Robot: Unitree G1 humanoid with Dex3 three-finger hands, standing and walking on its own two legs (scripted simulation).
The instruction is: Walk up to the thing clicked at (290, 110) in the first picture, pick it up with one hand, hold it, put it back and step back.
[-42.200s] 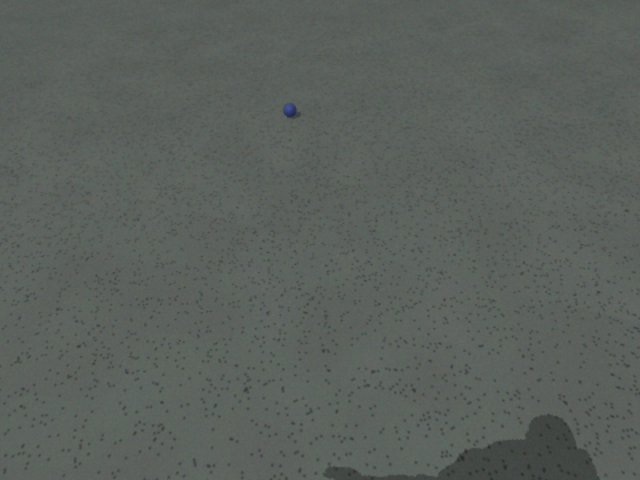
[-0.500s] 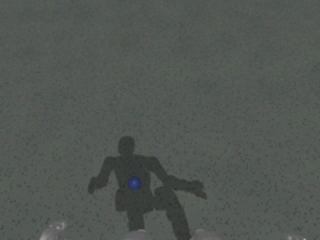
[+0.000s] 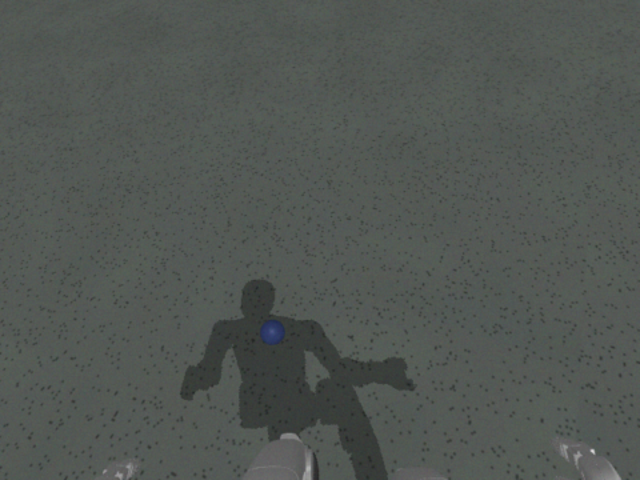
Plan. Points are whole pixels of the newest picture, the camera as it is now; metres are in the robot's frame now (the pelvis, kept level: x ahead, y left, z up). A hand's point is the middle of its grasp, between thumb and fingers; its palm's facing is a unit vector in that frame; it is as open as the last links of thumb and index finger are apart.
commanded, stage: step back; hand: left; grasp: from above
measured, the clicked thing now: (272, 332) +0.57 +0.21 -0.71
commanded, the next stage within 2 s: none
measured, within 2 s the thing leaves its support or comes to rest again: neither
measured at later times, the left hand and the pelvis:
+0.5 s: hand out of the picture -0.04 +0.28 -0.14, palm faces +0.03 -0.94 -0.35, open 7.4 cm; pelvis -0.14 +0.01 +0.02, yaw +2 degrees
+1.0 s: hand out of the picture -0.22 +0.26 -0.11, palm faces +0.01 -0.89 -0.46, open 7.4 cm; pelvis -0.32 -0.02 +0.01, yaw +2 degrees
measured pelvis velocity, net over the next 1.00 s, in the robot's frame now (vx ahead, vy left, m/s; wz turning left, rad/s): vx -0.32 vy -0.02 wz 0.04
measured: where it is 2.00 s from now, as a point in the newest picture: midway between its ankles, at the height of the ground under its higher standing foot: outside the picture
